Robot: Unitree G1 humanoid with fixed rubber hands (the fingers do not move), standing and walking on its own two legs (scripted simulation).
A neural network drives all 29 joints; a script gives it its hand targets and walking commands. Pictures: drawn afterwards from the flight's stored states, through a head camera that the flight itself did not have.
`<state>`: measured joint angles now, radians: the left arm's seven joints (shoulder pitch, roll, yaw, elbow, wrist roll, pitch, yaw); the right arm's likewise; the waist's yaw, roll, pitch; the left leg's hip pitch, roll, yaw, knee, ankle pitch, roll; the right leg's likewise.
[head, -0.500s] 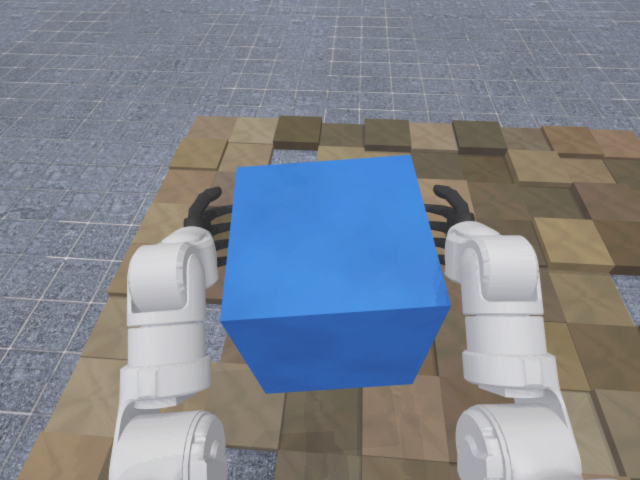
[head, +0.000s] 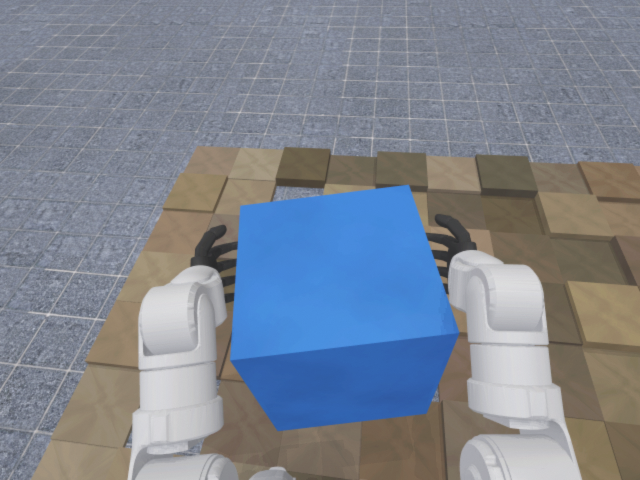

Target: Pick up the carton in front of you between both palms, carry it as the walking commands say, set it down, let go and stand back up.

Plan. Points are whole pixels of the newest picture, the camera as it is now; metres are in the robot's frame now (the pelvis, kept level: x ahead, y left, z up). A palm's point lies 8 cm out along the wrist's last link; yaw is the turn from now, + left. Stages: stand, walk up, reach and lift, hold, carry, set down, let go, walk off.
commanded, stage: carry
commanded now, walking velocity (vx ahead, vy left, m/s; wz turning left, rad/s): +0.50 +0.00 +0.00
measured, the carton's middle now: (339, 316) +0.32 +0.01 +0.01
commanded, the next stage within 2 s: none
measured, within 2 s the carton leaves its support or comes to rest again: neither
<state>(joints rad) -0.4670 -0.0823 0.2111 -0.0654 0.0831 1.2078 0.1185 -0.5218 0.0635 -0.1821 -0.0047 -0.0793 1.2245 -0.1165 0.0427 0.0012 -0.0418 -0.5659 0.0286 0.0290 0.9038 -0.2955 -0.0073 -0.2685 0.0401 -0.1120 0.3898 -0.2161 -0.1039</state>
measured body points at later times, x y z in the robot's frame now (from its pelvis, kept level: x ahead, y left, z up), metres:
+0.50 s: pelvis +0.36 +0.04 -0.04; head +0.35 +0.05 +0.41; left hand +0.67 +0.16 +0.08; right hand +0.64 -0.15 +0.08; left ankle +0.38 +0.09 -0.78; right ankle +0.29 -0.09 -0.70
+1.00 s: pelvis +0.67 -0.04 -0.04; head +0.72 -0.05 +0.41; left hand +1.04 +0.12 +0.04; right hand +1.06 -0.18 +0.04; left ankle +0.59 +0.10 -0.67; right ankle +0.74 -0.11 -0.77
